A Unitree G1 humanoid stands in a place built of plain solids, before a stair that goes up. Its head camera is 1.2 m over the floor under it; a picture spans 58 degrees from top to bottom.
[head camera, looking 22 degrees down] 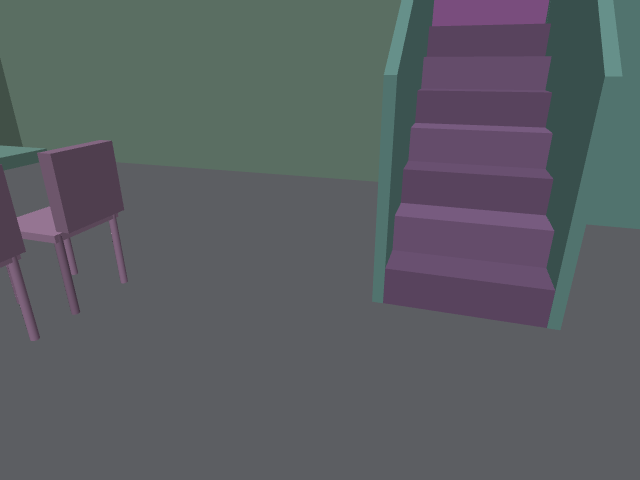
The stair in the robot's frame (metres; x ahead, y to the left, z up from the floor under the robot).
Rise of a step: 0.21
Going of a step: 0.26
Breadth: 0.81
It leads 17 degrees to the right of straight ahead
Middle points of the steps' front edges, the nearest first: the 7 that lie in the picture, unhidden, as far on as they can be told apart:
1.93 -0.73 0.21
2.18 -0.81 0.42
2.42 -0.88 0.63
2.67 -0.96 0.84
2.91 -1.03 1.05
3.16 -1.11 1.25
3.41 -1.19 1.46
